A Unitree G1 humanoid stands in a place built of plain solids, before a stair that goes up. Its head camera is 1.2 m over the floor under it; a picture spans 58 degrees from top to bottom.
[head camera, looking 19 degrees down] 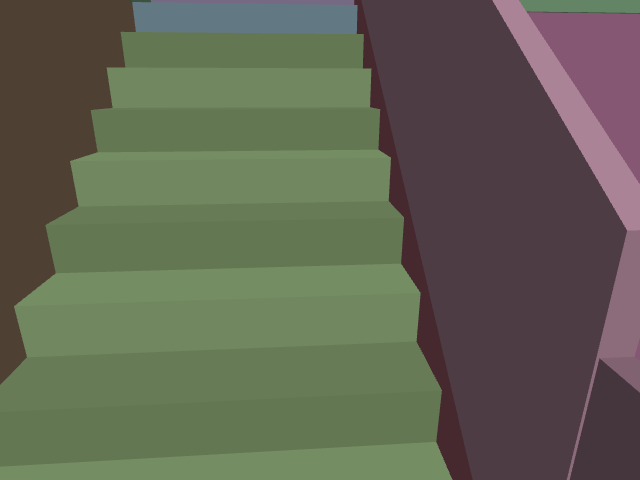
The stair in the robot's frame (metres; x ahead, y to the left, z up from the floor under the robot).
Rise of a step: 0.16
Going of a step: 0.23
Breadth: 1.13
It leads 4 degrees to the left of straight ahead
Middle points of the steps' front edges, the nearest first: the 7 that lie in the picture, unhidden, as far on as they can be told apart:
0.87 0.25 0.49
1.09 0.27 0.65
1.32 0.29 0.81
1.54 0.30 0.97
1.77 0.32 1.13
1.99 0.33 1.29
2.22 0.35 1.46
